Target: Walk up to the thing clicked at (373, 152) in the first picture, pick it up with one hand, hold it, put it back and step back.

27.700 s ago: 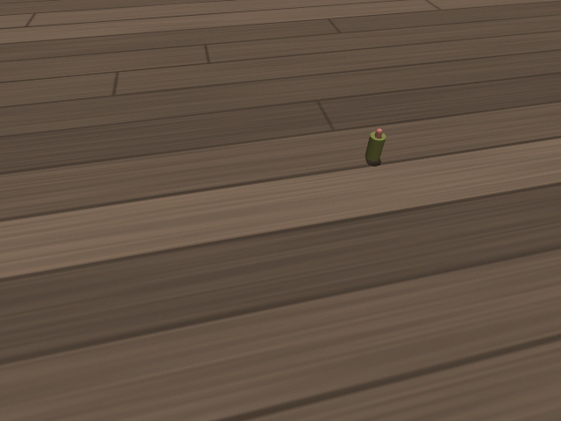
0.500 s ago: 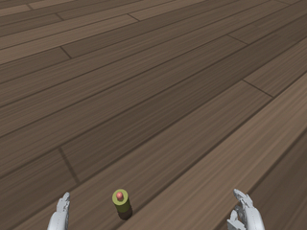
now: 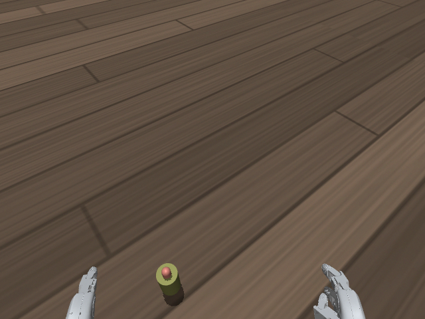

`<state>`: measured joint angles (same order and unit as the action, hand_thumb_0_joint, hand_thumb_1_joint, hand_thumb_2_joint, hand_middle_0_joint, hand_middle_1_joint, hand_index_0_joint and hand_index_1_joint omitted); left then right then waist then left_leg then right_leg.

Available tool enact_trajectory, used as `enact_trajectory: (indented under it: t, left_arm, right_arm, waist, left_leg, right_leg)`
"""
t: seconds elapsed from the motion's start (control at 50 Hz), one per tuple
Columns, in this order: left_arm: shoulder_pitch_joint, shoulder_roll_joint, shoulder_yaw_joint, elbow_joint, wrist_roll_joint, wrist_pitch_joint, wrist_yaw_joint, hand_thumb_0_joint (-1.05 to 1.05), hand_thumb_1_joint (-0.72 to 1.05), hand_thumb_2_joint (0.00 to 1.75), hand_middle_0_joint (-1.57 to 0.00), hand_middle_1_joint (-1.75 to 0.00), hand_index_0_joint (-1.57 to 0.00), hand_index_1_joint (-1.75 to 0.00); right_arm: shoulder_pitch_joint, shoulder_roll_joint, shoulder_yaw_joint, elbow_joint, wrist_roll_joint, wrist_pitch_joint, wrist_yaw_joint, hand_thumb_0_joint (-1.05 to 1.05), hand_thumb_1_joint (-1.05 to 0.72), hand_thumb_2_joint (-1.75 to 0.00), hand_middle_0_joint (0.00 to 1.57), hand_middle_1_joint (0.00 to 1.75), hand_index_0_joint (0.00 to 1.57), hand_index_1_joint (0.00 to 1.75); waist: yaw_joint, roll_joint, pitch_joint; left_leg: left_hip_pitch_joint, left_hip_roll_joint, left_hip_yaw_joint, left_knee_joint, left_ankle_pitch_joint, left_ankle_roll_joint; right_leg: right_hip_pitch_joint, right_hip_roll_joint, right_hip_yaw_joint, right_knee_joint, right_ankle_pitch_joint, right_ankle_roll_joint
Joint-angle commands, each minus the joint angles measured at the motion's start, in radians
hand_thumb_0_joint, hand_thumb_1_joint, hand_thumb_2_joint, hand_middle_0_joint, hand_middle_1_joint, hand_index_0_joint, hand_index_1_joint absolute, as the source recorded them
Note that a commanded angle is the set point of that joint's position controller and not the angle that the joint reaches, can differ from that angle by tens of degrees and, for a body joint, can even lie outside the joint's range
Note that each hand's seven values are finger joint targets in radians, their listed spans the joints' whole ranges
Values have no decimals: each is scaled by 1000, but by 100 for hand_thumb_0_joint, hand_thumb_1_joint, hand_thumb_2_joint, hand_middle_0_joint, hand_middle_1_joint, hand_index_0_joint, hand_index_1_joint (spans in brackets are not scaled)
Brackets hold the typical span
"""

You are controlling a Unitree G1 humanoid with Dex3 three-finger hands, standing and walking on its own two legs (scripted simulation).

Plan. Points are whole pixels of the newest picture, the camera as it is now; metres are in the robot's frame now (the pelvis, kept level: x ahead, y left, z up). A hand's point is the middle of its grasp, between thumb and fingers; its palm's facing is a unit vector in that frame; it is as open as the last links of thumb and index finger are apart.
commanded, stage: stand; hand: left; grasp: from the side
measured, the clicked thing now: (168, 278) +0.41 +0.17 -0.63
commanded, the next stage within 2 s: none
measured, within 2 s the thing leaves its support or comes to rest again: neither
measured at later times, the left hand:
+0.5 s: hand out of the picture +0.16 +0.19 -0.08, palm faces +0.00 -0.95 -0.32, open 9.9 cm
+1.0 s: hand out of the picture +0.04 +0.26 -0.11, palm faces +0.01 -0.94 -0.34, open 7.4 cm
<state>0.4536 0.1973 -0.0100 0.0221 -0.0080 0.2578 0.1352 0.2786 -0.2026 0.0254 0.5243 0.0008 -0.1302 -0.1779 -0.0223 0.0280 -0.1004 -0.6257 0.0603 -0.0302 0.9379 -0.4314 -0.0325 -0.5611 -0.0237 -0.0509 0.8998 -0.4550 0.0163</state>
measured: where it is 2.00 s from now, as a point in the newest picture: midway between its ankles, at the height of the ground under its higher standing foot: outside the picture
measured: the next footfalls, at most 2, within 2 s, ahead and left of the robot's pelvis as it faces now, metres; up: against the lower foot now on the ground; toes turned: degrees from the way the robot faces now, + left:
none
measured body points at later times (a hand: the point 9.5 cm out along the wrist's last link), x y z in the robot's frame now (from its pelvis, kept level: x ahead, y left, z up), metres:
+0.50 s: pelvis +0.00 +0.00 +0.00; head +0.01 +0.00 +0.45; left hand +0.16 +0.24 -0.06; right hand +0.15 -0.25 -0.09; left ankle +0.03 +0.14 -0.69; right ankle +0.00 -0.13 -0.69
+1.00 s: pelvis +0.00 +0.01 +0.05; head +0.00 +0.02 +0.50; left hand +0.04 +0.31 -0.09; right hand +0.07 -0.27 -0.09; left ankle +0.03 +0.14 -0.69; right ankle +0.00 -0.13 -0.69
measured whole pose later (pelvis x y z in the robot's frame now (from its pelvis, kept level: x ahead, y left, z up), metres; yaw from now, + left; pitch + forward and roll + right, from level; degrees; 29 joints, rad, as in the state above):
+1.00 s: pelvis +0.00 +0.01 +0.05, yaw +1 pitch -4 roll +0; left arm 0.21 0.32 0.01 1.03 0.03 0.00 0.02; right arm 0.18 -0.30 -0.01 1.05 -0.04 0.01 0.00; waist 0.01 0.00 0.06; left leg -0.21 0.01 -0.01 0.49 -0.22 0.00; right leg -0.16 -0.07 -0.05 0.48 -0.26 0.04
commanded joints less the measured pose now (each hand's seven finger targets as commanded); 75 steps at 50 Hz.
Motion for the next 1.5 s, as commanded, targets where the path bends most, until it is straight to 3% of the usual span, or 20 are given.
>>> enact_trajectory:
  t: [0.0, 0.06, 0.1, 0.12, 0.28, 0.38, 0.4, 0.42, 0.46, 0.5, 0.52, 0.6, 0.68, 0.78, 0.92, 0.98, 1.04, 1.28, 1.36, 1.48]
  left_arm:
    - [-25, 99, 56, -186, 9, -51, 11, 0, -54, 6, -5, -6, -5, -6]
    - [-33, 98, 53, -192, 8, -52, 13, 0, -55, 6, -5, -6, -5, -6]
    - [-25, 105, 63, -182, 8, -52, 14, 0, -39, 22, -20, -22, -20, -22]
    - [-24, 90, 46, -182, 10, -53, 12, 0, -31, 30, -20, -30, -20, -30]
    - [-46, 98, 50, -185, 6, -55, 12, 0, 33, 90, -20, -30, -20, -30]
    - [-24, 98, 48, -191, 8, -57, 12, 0, 73, 90, -20, -30, -20, -30]
    - [-188, 249, 104, 160, 107, -168, -36, 0, 81, 90, -20, -30, -20, -30]
    - [-152, 259, 113, 255, 114, -210, -62, 0, 89, 90, -20, -30, -20, -30]
    - [-153, 276, 93, 324, 91, -257, -90, 0, 90, 90, -20, -30, -20, -30]
    - [-210, 271, 87, 395, 72, -271, -103, 0, 90, 90, -20, -30, -20, -30]
    - [-214, 269, 87, 434, 62, -277, -106, 0, 90, 90, -20, -30, -20, -30]
    - [-264, 290, 86, 577, 56, -291, -104, 0, 90, 90, -20, -30, -20, -30]
    - [-262, 287, 82, 693, 46, -297, -100, 0, 90, 90, -20, -30, -20, -30]
    - [-272, 292, 71, 810, 39, -290, -100, 0, 90, 90, -20, -30, -20, -30]
    - [-283, 311, 60, 941, 36, -281, -103, 0, 90, 90, -20, -30, -20, -30]
    - [-282, 314, 53, 985, 37, -283, -106, 0, 90, 90, -20, -30, -20, -30]
    - [-307, 322, 52, 1007, 38, -289, -104, 0, 90, 90, -20, -30, -20, -30]
    - [-338, 339, 52, 1061, 35, -285, -110, 0, 90, 90, -20, -30, -20, -30]
    - [-333, 343, 56, 1074, 32, -284, -112, 0, 90, 90, -20, -30, -20, -30]
    - [-346, 337, 53, 1082, 29, -289, -113, 0, 90, 90, -20, -30, -20, -30]
  right_arm:
    - [-71, -123, -53, -164, 1, -63, -16, 0, -90, -90, 20, 30, 20, 30]
    - [-69, -120, -53, -158, 1, -63, -17, 0, -90, -90, 20, 30, 20, 30]
    - [-75, -119, -51, -162, 0, -61, -17, 0, -90, -90, 20, 30, 20, 30]
    - [-72, -118, -51, -162, -1, -62, -17, 0, -90, -90, 20, 30, 20, 30]
    - [-84, -119, -49, -163, 1, -62, -18, 0, -90, -90, 20, 30, 20, 30]
    - [-74, -119, -50, -162, -1, -61, -21, 0, -90, -90, 20, 30, 20, 30]
    - [-110, -261, -88, 54, -103, 12, 39, 0, -90, -90, 20, 30, 20, 30]
    - [-97, -254, -97, 94, -118, 40, 78, 0, -90, -90, 20, 30, 20, 30]
    - [-113, -248, -103, 106, -87, 61, 111, 0, -90, -90, 20, 30, 20, 30]
    - [-104, -242, -97, 141, -61, 62, 144, 0, -90, -90, 20, 30, 20, 30]
    - [-116, -248, -103, 152, -54, 61, 152, 0, -90, -90, 20, 30, 20, 30]
    - [-127, -249, -107, 219, -55, 77, 163, 0, -90, -90, 20, 30, 20, 30]
    - [-123, -259, -106, 285, -50, 85, 164, 0, -90, -90, 20, 30, 20, 30]
    - [-128, -283, -98, 365, -44, 95, 159, 0, -90, -90, 20, 30, 20, 30]
    - [-154, -312, -87, 451, -31, 103, 156, 0, -90, -90, 20, 30, 20, 30]
    - [-159, -313, -86, 478, -26, 106, 157, 0, -90, -90, 20, 30, 20, 30]
    - [-160, -301, -84, 501, -24, 109, 160, 0, -90, -90, 20, 30, 20, 30]
    - [-173, -302, -80, 546, -23, 122, 167, 0, -90, -90, 20, 30, 20, 30]
    - [-179, -313, -79, 548, -24, 118, 165, 0, -90, -90, 20, 30, 20, 30]
    - [-181, -313, -71, 556, -20, 112, 165, 0, -90, -90, 20, 30, 20, 30]
  waist:
    - [1, 1, -91]
    - [1, 4, -94]
    - [1, -11, -97]
    - [-3, -14, -98]
    - [-2, -8, -60]
    - [-2, -15, -94]
    - [31, -87, 42]
    - [38, -113, -16]
    - [28, -70, -6]
    - [30, -56, 6]
    - [35, -48, -16]
    - [26, -54, 33]
    - [35, -10, 34]
    - [37, 9, 60]
    - [40, 22, 115]
    - [37, 1, 133]
    - [33, -28, 126]
    - [28, -15, 170]
    - [33, -3, 156]
    - [29, -28, 132]
  left_leg:
    - [107, -42, 34, -156, 131, 33]
    - [106, -42, 36, -148, 167, 32]
    - [93, -47, 41, -139, 156, 36]
    - [100, -45, 40, -139, 158, 36]
    - [79, -48, 42, -150, 102, 36]
    - [96, -47, 44, -136, 152, 38]
    - [105, -20, -16, -178, 290, 63]
    - [149, -18, 5, -166, 248, 88]
    - [200, -25, -20, -184, 221, 98]
    - [229, -28, -20, -228, 185, 91]
    - [258, -24, -23, -228, 232, 89]
    - [285, -23, -25, -302, 214, 86]
    - [333, 3, -57, -365, 326, 86]
    - [386, 23, -74, -462, 324, 77]
    - [404, 43, -105, -603, 238, 65]
    - [432, 43, -98, -619, 212, 59]
    - [455, 35, -82, -611, 270, 55]
    - [420, 31, -77, -645, 159, 49]
    - [416, 41, -87, -658, 164, 52]
    - [470, 45, -75, -644, 294, 50]
  right_leg:
    - [13, 39, -17, -160, 140, -17]
    - [22, 38, -18, -153, 179, -17]
    - [26, 35, -13, -166, 174, -14]
    - [26, 35, -12, -163, 176, -14]
    - [4, 34, -12, -176, 120, -15]
    - [22, 32, -8, -168, 173, -13]
    - [173, -56, 68, -184, 202, -64]
    - [181, -81, 115, -200, 225, -88]
    - [156, -92, 152, -234, 209, -105]
    - [155, -92, 144, -253, 166, -90]
    - [179, -87, 126, -254, 230, -81]
    - [201, -93, 120, -314, 201, -62]
    - [276, -77, 81, -325, 296, -46]
    - [338, -82, 79, -406, 283, -43]
    - [416, -87, 65, -500, 265, -25]
    - [405, -92, 68, -538, 239, -23]
    - [415, -105, 77, -573, 246, -22]
    - [396, -109, 95, -636, 119, -18]
    - [422, -109, 89, -619, 174, -21]
    - [424, -115, 89, -628, 244, -19]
